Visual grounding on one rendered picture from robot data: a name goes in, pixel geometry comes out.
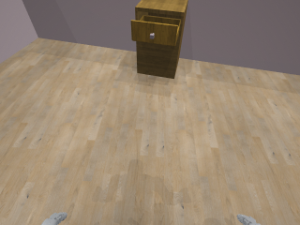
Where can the cabinet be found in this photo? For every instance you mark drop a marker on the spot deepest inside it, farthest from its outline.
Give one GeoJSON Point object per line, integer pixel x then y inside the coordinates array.
{"type": "Point", "coordinates": [157, 59]}

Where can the robot left hand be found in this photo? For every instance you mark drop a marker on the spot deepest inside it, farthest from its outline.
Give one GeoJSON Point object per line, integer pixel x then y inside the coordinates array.
{"type": "Point", "coordinates": [55, 218]}

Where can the drawer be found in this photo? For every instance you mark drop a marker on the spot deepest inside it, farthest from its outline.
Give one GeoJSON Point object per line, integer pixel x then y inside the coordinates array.
{"type": "Point", "coordinates": [166, 30]}

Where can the robot right hand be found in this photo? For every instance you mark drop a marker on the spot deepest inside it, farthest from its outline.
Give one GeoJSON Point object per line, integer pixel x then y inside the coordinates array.
{"type": "Point", "coordinates": [247, 220]}

